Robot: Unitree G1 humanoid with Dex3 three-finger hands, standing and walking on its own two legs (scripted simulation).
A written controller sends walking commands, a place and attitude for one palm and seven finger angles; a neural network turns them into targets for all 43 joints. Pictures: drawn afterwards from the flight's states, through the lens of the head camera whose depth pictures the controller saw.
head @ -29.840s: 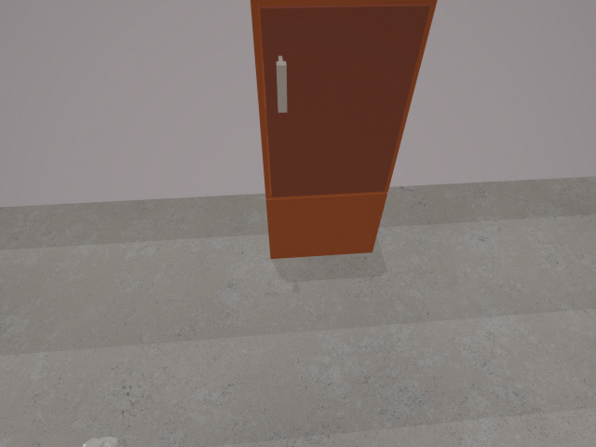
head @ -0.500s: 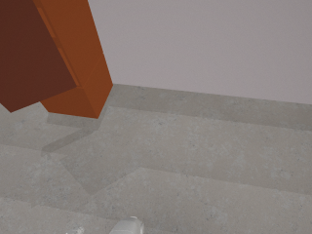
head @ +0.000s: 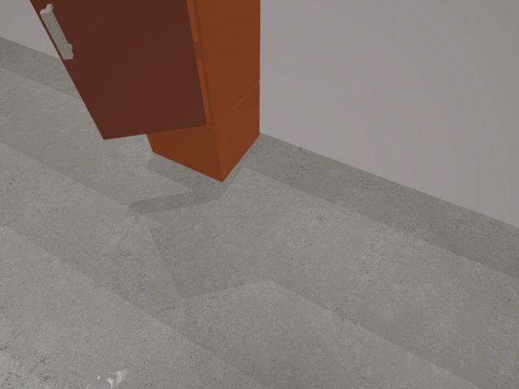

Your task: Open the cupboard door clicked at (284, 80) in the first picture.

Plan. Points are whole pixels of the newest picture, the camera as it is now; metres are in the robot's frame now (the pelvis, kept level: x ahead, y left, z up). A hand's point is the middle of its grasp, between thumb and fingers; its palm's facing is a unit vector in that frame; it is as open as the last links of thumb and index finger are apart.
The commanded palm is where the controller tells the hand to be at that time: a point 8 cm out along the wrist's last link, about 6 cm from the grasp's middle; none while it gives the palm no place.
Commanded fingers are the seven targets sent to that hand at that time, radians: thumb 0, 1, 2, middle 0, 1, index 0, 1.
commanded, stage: turn to face it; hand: left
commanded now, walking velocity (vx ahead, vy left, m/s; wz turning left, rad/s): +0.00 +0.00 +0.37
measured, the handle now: (59, 31) +0.95 +0.61 +0.04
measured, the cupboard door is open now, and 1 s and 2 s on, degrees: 41 41 41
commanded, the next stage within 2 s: take the last steps up to it in 0.26 s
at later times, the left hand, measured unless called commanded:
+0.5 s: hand out of the picture +0.00 +0.21 -0.18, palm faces +0.24 -0.95 -0.19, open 7.4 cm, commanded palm none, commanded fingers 0.00 0.90 0.90 -0.20 -0.30 -0.20 -0.30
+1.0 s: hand out of the picture -0.01 +0.21 -0.17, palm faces +0.41 -0.90 -0.16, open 7.4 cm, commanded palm none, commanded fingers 0.00 0.90 0.90 -0.20 -0.30 -0.20 -0.30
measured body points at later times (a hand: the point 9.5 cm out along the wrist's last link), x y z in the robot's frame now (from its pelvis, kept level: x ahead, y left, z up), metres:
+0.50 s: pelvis +0.01 +0.01 +0.00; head +0.05 +0.04 +0.45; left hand -0.01 +0.26 -0.16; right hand +0.16 -0.21 -0.13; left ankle +0.00 +0.11 -0.73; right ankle +0.00 -0.13 -0.68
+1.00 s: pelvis +0.11 +0.08 +0.00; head +0.14 +0.10 +0.45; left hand -0.03 +0.26 -0.16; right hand +0.28 -0.12 -0.14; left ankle +0.15 +0.23 -0.72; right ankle +0.05 -0.11 -0.73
